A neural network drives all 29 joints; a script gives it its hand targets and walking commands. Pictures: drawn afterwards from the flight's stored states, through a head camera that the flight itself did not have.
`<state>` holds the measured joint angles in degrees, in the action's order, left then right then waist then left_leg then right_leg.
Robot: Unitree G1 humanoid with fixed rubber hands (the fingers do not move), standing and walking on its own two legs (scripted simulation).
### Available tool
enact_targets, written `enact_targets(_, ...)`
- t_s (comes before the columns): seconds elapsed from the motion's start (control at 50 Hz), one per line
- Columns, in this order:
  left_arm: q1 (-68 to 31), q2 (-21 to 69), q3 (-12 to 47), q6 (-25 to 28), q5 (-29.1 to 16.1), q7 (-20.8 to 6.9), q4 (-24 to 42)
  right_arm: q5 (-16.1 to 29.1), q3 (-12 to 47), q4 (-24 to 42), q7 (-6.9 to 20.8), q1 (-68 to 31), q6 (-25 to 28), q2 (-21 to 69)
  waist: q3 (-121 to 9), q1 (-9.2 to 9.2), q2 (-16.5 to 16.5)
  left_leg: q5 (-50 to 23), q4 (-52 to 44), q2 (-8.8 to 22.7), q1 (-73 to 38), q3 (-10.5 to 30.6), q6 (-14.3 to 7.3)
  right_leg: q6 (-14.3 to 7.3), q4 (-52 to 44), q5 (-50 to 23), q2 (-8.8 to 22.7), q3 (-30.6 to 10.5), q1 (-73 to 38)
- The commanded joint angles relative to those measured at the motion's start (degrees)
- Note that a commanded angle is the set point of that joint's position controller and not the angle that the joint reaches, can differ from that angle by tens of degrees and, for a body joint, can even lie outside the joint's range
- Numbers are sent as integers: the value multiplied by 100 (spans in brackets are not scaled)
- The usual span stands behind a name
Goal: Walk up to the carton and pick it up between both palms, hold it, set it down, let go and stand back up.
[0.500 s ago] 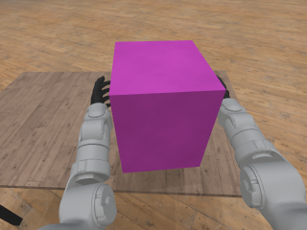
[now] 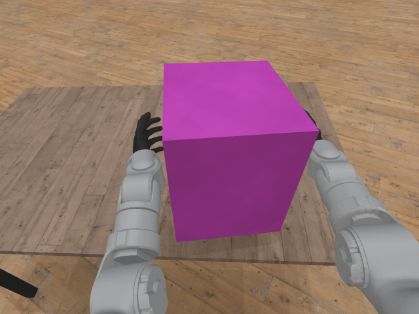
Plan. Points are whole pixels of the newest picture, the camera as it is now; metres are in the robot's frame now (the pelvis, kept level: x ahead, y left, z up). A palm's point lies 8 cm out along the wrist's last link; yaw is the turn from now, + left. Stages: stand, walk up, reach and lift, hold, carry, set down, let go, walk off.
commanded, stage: set down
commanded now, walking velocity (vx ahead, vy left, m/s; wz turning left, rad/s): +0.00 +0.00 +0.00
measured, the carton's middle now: (222, 149) +0.46 +0.05 +0.07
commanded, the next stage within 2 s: none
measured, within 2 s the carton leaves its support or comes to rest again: rests again in 1.44 s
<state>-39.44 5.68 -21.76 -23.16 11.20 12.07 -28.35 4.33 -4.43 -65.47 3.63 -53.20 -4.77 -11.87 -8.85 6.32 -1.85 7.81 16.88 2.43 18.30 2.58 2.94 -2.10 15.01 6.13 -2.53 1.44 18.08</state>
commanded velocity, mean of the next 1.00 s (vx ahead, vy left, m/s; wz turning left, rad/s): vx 0.00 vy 0.00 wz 0.00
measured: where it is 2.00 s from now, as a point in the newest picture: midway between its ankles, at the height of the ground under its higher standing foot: outside the picture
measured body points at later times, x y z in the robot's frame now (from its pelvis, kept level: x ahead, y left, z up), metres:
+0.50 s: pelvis -0.01 -0.01 +0.00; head +0.03 -0.03 +0.44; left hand +0.37 +0.21 +0.09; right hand +0.46 -0.11 +0.08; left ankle +0.00 +0.15 -0.75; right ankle +0.00 -0.09 -0.75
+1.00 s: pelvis -0.01 -0.01 +0.00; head +0.04 -0.02 +0.44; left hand +0.37 +0.21 +0.08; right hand +0.46 -0.11 +0.07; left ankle +0.00 +0.15 -0.75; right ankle +0.00 -0.09 -0.75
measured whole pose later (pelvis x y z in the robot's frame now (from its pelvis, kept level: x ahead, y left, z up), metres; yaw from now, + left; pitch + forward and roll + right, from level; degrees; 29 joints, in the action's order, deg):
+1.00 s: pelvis -0.01 -0.01 +0.00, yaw -1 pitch +14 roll +0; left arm -41.5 8.4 -28.6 -7.7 13.8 10.8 -40.3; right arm -10.6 -18.9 -73.8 5.7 -55.4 5.6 -11.1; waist -9.6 11.1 -0.3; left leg 5.8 16.6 2.9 25.2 1.3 3.4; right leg -2.7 17.2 5.0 -2.9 0.4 26.7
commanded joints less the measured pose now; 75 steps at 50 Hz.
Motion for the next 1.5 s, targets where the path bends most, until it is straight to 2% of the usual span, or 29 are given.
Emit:
enact_targets(0.0,-4097,2582,2010,582,-360,-716,717,-56,552,1982,577,-4812,692,2621,-3599,227,492,-2223,186,-176,-833,-387,84,399,462,-2936,97,146,-2266)
enact_targets(0.06,-4113,2535,1778,693,-215,-720,244,-300,259,1737,618,-4758,767,2575,-3448,283,464,-1939,94,-153,-880,-488,69,408,358,-2446,78,195,-2102)
enact_targets(0.08,-4177,2628,1794,786,-200,-682,319,-365,240,1802,654,-4753,827,2659,-3630,398,471,-1951,150,-134,-869,-483,69,357,363,-2394,103,223,-2120)
enact_targets(0.12,-4297,2600,1810,966,-211,-686,258,-445,222,1803,644,-4860,990,2701,-3904,451,587,-2158,201,-193,-693,-536,119,394,476,-2936,131,195,-2220)
enact_targets(0.18,-4390,2537,1539,1118,-57,-720,-46,-774,-54,1345,674,-4665,989,2702,-3605,334,630,-1637,-21,-213,-273,-599,47,428,447,-2643,208,131,-2453)
enact_targets(0.2,-4349,2554,1558,1186,-94,-729,112,-774,-76,1336,705,-4613,994,2754,-3722,397,595,-1656,-18,-164,-459,-627,19,423,467,-2548,206,182,-2407)
enact_targets(0.22,-4382,2585,1519,1212,-53,-738,-12,-851,-130,1204,713,-4586,1011,2739,-3727,294,655,-1655,-19,-192,-450,-628,28,420,418,-2435,195,201,-2392)
enact_targets(0.26,-4269,2564,1573,1297,-113,-741,-28,-823,-16,1186,708,-4495,1100,2742,-3813,440,655,-1851,98,-218,-427,-716,76,412,501,-2666,191,221,-2403)
enact_targets(0.3,-4168,2524,1557,1356,-77,-813,-228,-911,-115,1168,691,-4549,1162,2737,-3792,350,646,-1882,71,-217,-437,-722,50,421,485,-2727,193,211,-2414)
enact_targets(0.32,-4183,2651,1509,1411,-84,-806,-95,-867,-27,1309,710,-4621,1222,2844,-3915,507,634,-1891,106,-216,-375,-720,51,401,548,-2797,202,171,-2515)
enact_targets(0.34,-4297,2672,1648,1470,-130,-809,-38,-924,-73,1311,713,-4616,1289,2801,-4110,333,676,-1975,127,-224,-351,-698,61,409,559,-2863,185,196,-2483)
enact_targets(0.38,-4252,2551,1557,1569,-122,-814,-110,-1026,-99,1126,690,-4516,1337,2782,-4057,406,705,-1996,132,-244,-264,-704,46,410,554,-2961,230,170,-2486)
enact_targets(0.42,-4266,2623,1507,1635,-65,-837,-247,-1153,-205,1099,713,-4608,1390,2792,-3942,277,748,-2022,168,-249,-295,-730,71,426,557,-2942,203,243,-2405)
enact_targets(0.52,-4239,2642,1549,1727,-114,-820,-166,-1158,-76,1041,730,-4541,1449,2893,-4081,431,734,-2089,196,-238,-319,-779,81,442,618,-2950,215,256,-2342)
enact_targets(0.6,-4271,2622,1583,1793,-116,-792,-167,-1183,-159,1009,742,-4588,1528,2760,-4172,361,735,-2191,226,-235,-324,-818,100,404,628,-2822,147,292,-2252)
enact_targets(0.62,-4186,2597,1458,1772,-80,-780,-273,-1196,-152,924,772,-4507,1508,2733,-4084,452,745,-2127,219,-214,-376,-814,89,388,559,-2566,137,274,-2100)
enact_targets(0.68,-4268,2740,1501,1795,-39,-768,-271,-1294,-351,695,822,-4373,1511,2737,-3878,355,668,-2063,231,-196,-573,-826,130,320,420,-1957,83,372,-1756)
enact_targets(0.72,-4223,2648,1377,1824,9,-765,-369,-1261,-364,843,868,-4481,1542,2772,-3924,581,671,-1894,254,-206,-527,-850,101,307,397,-1673,120,333,-1661)
enact_targets(0.76,-4118,2667,1353,1823,87,-757,-464,-1477,-576,522,883,-4300,1494,2643,-3640,419,627,-1772,158,-180,-513,-840,70,293,307,-1343,83,368,-1437)
enact_targets(0.8,-4201,2653,1244,1815,139,-742,-491,-1529,-729,486,931,-4347,1480,2655,-3590,515,563,-1713,176,-162,-680,-903,59,289,311,-1127,108,417,-1359)
enact_targets(0.82,-4167,2690,1273,1829,110,-741,-439,-1480,-624,540,949,-4273,1500,2743,-3589,598,549,-1782,204,-165,-729,-893,62,275,308,-1099,101,419,-1309)
enact_targets(0.9,-4257,2662,1304,1920,115,-736,-408,-1577,-774,322,945,-4366,1566,2646,-3712,477,552,-1871,213,-182,-589,-925,83,272,376,-1335,117,372,-1468)
enact_targets(0.92,-4100,2543,1251,1930,102,-749,-401,-1512,-679,315,950,-4245,1555,2629,-3639,617,632,-1797,194,-204,-563,-994,53,292,406,-1321,145,351,-1471)
enact_targets(0.94,-4103,2630,1239,1939,166,-744,-396,-1561,-714,307,953,-4244,1577,2622,-3695,508,605,-1929,203,-217,-633,-955,65,273,385,-1408,113,381,-1484)
enact_targets(0.98,-4039,2637,1128,1963,194,-763,-461,-1576,-687,246,936,-4299,1605,2780,-3597,641,676,-1896,261,-242,-395,-961,40,257,457,-1510,138,282,-1628)
enact_targets(1.02,-3961,2671,1093,1977,264,-791,-473,-1729,-819,155,948,-4220,1624,2766,-3543,514,707,-1735,178,-225,-263,-928,-15,288,385,-1342,145,331,-1695)
enact_targets(1.16,-3585,2526,923,2080,367,-890,-617,-1716,-759,63,900,-3940,1742,2756,-3441,570,840,-1890,163,-263,-7,-1021,-81,408,616,-2076,242,276,-2159)
enact_targets(1.24,-3607,2581,1019,2197,386,-867,-432,-1690,-712,-71,933,-3701,1830,2730,-3461,534,667,-2303,256,-206,-336,-1042,9,388,576,-2093,193,407,-1860)
enact_targets(1.48,-3296,2457,672,2170,665,-911,-694,-1921,-1054,-384,914,-3398,1798,2676,-2667,524,752,-1631,39,-237,-241,-1108,-113,355,360,-1051,230,387,-1584)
